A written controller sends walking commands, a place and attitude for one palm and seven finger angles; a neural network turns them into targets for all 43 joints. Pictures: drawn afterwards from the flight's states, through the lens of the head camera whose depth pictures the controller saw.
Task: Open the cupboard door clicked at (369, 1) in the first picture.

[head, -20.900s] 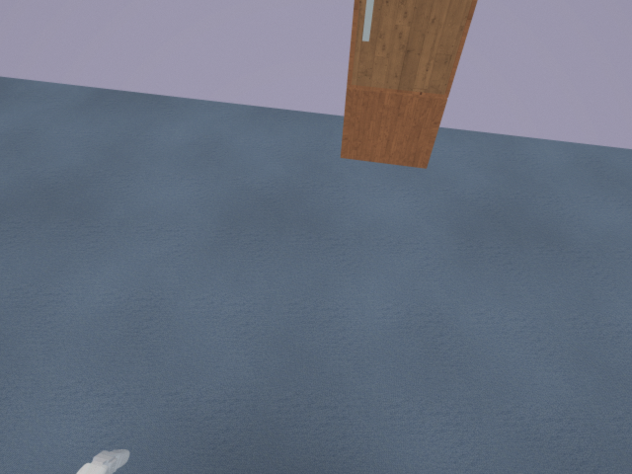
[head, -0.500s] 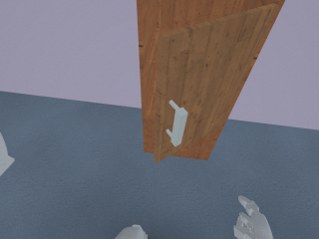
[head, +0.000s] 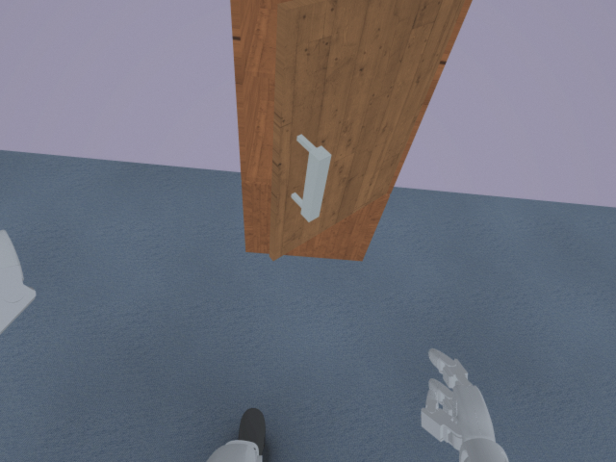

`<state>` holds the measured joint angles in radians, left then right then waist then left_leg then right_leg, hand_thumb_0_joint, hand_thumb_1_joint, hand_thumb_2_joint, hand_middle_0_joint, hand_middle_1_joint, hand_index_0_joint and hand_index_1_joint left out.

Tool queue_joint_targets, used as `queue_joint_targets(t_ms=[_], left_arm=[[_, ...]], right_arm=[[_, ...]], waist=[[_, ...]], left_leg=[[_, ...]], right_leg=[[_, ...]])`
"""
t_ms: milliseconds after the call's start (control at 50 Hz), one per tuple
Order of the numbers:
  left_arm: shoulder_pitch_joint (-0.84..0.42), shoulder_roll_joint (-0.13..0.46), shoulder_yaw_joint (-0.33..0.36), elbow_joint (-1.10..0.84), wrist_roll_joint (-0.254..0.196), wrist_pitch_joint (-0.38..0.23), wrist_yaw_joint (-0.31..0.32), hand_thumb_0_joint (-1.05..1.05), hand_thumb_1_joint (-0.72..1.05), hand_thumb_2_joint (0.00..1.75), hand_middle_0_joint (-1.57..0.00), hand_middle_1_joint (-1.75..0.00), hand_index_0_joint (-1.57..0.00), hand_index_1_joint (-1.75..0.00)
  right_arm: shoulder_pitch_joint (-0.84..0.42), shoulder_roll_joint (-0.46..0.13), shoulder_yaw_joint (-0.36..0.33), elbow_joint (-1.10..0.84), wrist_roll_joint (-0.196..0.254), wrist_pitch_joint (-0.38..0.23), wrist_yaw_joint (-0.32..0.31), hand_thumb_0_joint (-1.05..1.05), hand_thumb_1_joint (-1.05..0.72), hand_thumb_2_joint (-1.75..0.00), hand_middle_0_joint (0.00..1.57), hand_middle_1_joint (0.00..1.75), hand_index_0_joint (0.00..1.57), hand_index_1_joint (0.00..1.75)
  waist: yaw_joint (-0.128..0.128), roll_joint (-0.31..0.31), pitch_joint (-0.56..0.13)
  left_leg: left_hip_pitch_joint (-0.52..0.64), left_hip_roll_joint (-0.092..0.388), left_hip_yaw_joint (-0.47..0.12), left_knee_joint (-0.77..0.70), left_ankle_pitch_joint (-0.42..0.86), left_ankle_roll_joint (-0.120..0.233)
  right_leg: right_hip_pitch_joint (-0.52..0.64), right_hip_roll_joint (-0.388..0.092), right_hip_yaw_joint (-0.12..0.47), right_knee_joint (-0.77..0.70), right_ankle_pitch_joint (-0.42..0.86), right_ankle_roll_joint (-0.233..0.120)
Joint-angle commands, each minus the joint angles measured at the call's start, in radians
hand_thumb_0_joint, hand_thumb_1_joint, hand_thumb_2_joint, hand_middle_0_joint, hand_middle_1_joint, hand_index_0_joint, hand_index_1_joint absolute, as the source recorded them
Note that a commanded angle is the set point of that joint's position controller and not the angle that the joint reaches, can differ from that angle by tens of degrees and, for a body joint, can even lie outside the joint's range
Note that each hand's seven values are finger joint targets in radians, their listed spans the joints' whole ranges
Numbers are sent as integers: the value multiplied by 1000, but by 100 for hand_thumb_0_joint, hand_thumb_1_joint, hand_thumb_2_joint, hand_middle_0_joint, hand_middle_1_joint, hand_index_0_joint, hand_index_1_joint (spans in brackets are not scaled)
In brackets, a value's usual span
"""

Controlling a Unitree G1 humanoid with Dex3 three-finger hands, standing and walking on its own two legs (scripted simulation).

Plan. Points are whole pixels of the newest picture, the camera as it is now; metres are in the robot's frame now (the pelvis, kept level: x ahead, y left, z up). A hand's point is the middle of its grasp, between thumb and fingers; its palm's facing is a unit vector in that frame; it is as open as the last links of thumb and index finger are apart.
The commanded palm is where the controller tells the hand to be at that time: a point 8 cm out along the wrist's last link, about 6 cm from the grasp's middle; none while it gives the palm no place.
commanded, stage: stop stepping back and stand still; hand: left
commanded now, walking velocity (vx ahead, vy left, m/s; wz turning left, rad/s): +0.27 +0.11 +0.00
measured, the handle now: (306, 179) +0.59 +0.05 -0.04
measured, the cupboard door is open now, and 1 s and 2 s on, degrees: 40 40 40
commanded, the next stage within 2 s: let the arm hang, fingers relaxed in 0.62 s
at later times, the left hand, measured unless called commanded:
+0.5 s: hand (29, 430) +0.13 +0.21 +0.17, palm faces +0.35 -0.81 -0.47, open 7.4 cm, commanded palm +0.09 +0.26 +0.19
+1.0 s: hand out of the picture -0.03 +0.18 -0.14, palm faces -0.05 -0.97 -0.22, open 7.4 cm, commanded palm none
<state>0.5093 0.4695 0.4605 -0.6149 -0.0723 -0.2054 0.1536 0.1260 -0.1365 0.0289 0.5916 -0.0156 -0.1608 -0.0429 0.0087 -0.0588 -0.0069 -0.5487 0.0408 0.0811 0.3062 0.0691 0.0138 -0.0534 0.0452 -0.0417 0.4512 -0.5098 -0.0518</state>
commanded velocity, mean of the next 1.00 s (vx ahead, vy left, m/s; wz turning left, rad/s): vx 0.07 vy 0.01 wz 0.00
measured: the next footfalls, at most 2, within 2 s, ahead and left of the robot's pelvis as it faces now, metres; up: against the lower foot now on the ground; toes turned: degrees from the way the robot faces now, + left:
right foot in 0.02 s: -0.13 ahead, -0.11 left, +0.00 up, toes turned -3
left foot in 0.14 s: +0.12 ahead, +0.08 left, +0.00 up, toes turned +1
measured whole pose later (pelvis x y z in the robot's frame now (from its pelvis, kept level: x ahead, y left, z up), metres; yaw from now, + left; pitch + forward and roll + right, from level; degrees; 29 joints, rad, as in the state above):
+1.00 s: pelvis -0.12 -0.01 +0.00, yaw +1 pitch -2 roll +1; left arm 0.24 0.23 -0.03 0.78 0.03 0.05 -0.02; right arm 0.15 -0.28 0.00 0.87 -0.02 -0.01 0.01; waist -0.01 -0.01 0.05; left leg -0.26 -0.01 0.01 0.53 -0.25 0.00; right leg -0.32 0.00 -0.10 0.55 -0.21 -0.07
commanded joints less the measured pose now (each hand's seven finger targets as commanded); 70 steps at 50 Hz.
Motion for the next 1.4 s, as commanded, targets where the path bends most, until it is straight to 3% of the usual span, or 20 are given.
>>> queue_joint_targets(t_ms=[0, 20, 80, 120, 160, 180, 200, 240, 320, 340, 360, 380, 480, 600, 680, 700, 760, 860, 1060, 1380], left_arm=[[103, 275, 224, -264, -17, -81, 13, 0, 90, 90, -20, -30, -20, -30], [71, 321, 268, -295, -17, -89, 21, 0, 90, 90, -20, -30, -20, -30], [59, 202, 189, -179, -11, -43, 15, 0, 90, 90, -20, -30, -20, -30], [21, 167, 144, -90, -1, -35, 17, 0, 90, 90, -20, -30, -20, -30], [-70, 167, 121, -40, 6, -38, 16, 0, 90, 90, -20, -30, -20, -30], [-96, 173, 109, -25, 13, -47, 14, 0, 90, 90, -20, -30, -20, -30], [-112, 181, 109, -17, 22, -50, 16, 0, 90, 90, -20, -30, -20, -30], [-67, 141, 94, 31, 24, -28, 14, 0, 90, 90, -20, -30, -20, -30], [87, 123, 75, -43, 24, -17, 11, 0, 90, 90, -20, -30, -20, -30], [106, 147, 93, -68, 32, -15, 10, 0, 90, 90, -20, -30, -20, -30], [88, 176, 105, -115, 39, -12, 8, 0, 90, 90, -20, -30, -20, -30], [8, 198, 123, -177, 31, -25, 12, 0, 90, 90, -20, -30, -20, -30], [-127, 162, 89, -28, 48, -62, 14, 0, 90, 90, -20, -30, -20, -30], [-76, 69, 30, 81, 57, -53, 35, 0, 90, 90, -20, -30, -20, -30], [-51, 85, 31, -3, 49, -56, 32, 0, 90, 90, -20, -30, -20, -30], [-73, -58, -365, 761, 115, 71, -116, 0, 90, 90, -20, -30, -20, -30], [-118, -75, -336, 793, 104, 182, -162, 0, 90, 90, -20, -30, -20, -30], [-272, 10, -369, 1084, 110, 174, -166, 0, 90, 90, -20, -30, -20, -30], [-297, -30, -403, 1503, 96, 201, -147, 0, 90, 90, -20, -30, -20, -30], [-321, -9, -391, 1688, 90, 194, -143, 0, 90, 90, -20, -30, -20, -30]], right_arm=[[-29, -149, -43, -110, -5, 15, -10, 0, -90, -90, 20, 30, 20, 30], [-45, -154, -32, -133, -6, 10, -8, 0, -90, -90, 20, 30, 20, 30], [-30, -173, -53, -123, 32, -3, -18, 0, -90, -90, 20, 30, 20, 30], [10, -192, -51, -86, 31, -2, -41, 0, -90, -90, 20, 30, 20, 30], [41, -226, -55, -74, 17, -13, -51, 0, -90, -90, 20, 30, 20, 30], [22, -219, -55, -70, 6, -32, -48, 0, -90, -90, 20, 30, 20, 30], [19, -195, -45, -69, 0, -39, -44, 0, -90, -90, 20, 30, 20, 30], [2, -200, -59, -73, 9, -31, -41, 0, -90, -90, 20, 30, 20, 30], [-28, -198, -65, -120, 15, -8, -40, 0, -90, -90, 20, 30, 20, 30], [-29, -181, -67, -129, 19, 4, -37, 0, -90, -90, 20, 30, 20, 30], [-22, -180, -76, -127, 22, 20, -32, 0, -90, -90, 20, 30, 20, 30], [-16, -197, -75, -103, 1, 23, -32, 0, -90, -90, 20, 30, 20, 30], [25, -169, -61, -64, 6, -6, -61, 0, -90, -90, 20, 30, 20, 30], [57, -173, -57, -60, 6, -47, -69, 0, -90, -90, 20, 30, 20, 30], [40, -216, -76, -92, 19, -30, -52, 0, -90, -90, 20, 30, 20, 30], [-15, -403, -128, 102, 15, -55, 37, 0, -90, -90, 20, 30, 20, 30], [51, -337, -108, 82, 12, 75, 38, 0, -90, -90, 20, 30, 20, 30], [20, -328, -85, 134, -5, 108, 40, 0, -90, -90, 20, 30, 20, 30], [61, -265, -65, 330, -18, 170, 34, 0, -90, -90, 20, 30, 20, 30], [170, -302, -88, 471, -11, 156, 22, 0, -90, -90, 20, 30, 20, 30]], waist=[[11, -44, -202], [19, -44, -211], [-12, -148, -157], [-55, 55, -111], [-57, 354, -139], [-53, 426, -93], [-36, 303, -45], [-4, 152, 15], [13, 265, -26], [13, 107, -2], [13, -159, 27], [-1, -169, 50], [-47, 46, 21], [0, -39, -58], [0, 73, -141], [-29, 81, -33], [-2, 139, -107], [-13, -153, -125], [-8, 206, 50], [-6, 39, 80]], left_leg=[[367, -22, -28, 470, -290, -32], [234, -1, -33, 512, -313, -27], [170, -4, -22, 401, -221, -6], [416, -38, 0, 249, -78, 26], [562, 151, -310, 127, 5, 143], [475, 251, -524, -34, -269, 177], [290, 266, -556, -140, -556, 158], [13, 198, -359, -214, -748, 96], [-185, 64, -99, -62, -773, 0], [-169, -7, -28, 212, -693, -12], [-46, -90, -20, 670, -570, -29], [-53, -95, -99, 910, -508, -50], [47, 0, -51, 716, -340, -39], [261, -43, 3, 161, -382, 19], [424, 98, -137, 91, 2, 47], [298, 112, -159, 235, 284, 50], [289, 122, -169, 192, 294, 59], [251, 26, -159, 195, -179, 38], [201, 13, -175, 37, -568, 31], [214, 44, -218, -11, -526, 49]], right_leg=[[-297, -300, 190, -233, 388, -97], [-202, -350, 220, -190, 572, -123], [-52, -250, 116, -35, 783, -57], [-199, -186, 26, 122, 792, 8], [-402, -32, -37, 425, 241, 78], [-454, -12, 22, 596, -72, 61], [-368, -28, 58, 639, -80, 40], [-158, -14, -19, 514, -43, 27], [138, 3, -92, 157, -8, 10], [31, -103, 52, -22, -73, -18], [-325, -359, 463, -325, -305, -82], [-492, -474, 610, -416, -362, -130], [-369, -271, 231, -279, -68, -45], [-98, -229, 194, -191, 309, 15], [-74, -121, 104, -30, 560, 87], [-179, -174, 30, 122, 795, 44], [-174, -123, 31, 159, 577, 3], [-114, -199, 151, -8, 450, -25], [-195, -157, 153, -182, -22, -8], [-176, -157, 133, -178, 16, -25]])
